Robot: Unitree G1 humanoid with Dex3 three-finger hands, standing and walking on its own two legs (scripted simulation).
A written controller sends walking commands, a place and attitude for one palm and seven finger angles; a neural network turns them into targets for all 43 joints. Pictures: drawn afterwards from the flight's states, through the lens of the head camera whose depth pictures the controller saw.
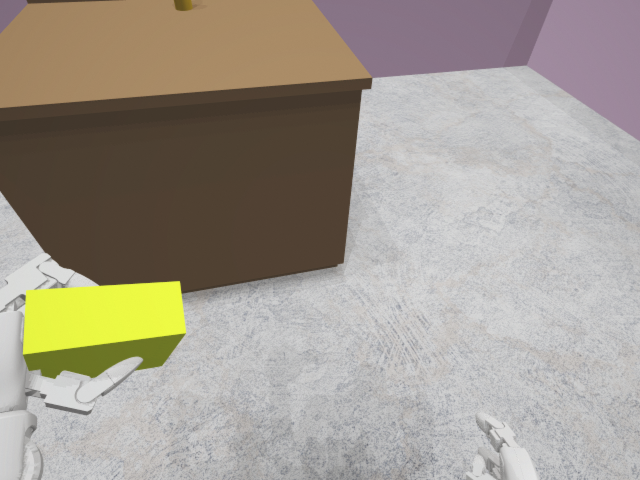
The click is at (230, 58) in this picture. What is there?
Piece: table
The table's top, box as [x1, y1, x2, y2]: [0, 0, 371, 120]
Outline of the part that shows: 0,34 0,120 370,88 371,86 371,76 311,0 191,0 193,7 187,11 176,10 174,7 173,0 114,0 32,3 27,4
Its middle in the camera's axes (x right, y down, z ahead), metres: -0.43 -0.59 +1.15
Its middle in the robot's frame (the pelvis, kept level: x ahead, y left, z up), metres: +1.24 +0.50 +0.05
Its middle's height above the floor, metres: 0.82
